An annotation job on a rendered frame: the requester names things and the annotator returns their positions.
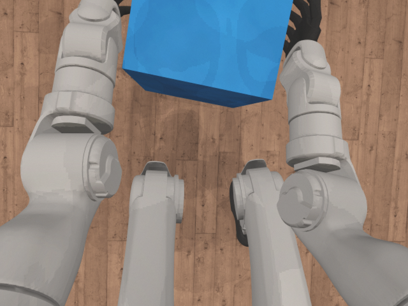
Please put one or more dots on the left robot forearm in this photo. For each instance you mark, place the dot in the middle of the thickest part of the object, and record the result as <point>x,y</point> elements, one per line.
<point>85,73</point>

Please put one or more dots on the robot left shin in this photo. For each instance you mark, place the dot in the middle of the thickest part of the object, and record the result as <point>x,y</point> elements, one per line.
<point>138,181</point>

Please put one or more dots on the robot right shin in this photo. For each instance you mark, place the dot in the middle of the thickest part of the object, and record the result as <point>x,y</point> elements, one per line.
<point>260,163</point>

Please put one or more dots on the robot right hand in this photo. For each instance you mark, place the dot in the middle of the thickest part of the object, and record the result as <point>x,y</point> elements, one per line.
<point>307,27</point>

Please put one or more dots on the right robot forearm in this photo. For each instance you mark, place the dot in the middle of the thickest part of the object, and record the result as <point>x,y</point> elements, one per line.
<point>314,115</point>

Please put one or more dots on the robot right upper arm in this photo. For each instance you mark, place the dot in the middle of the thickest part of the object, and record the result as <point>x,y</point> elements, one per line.
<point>327,213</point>

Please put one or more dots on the robot left upper arm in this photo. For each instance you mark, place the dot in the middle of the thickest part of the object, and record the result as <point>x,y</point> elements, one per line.
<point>66,176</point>

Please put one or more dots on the robot shin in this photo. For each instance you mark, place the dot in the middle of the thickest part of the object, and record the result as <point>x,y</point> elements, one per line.
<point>260,163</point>
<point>138,181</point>

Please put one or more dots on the robot left hand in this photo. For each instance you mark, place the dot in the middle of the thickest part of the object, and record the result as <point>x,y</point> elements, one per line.
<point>124,10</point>

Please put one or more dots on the carton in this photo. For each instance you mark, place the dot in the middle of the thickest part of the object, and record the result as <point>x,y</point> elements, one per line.
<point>223,52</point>

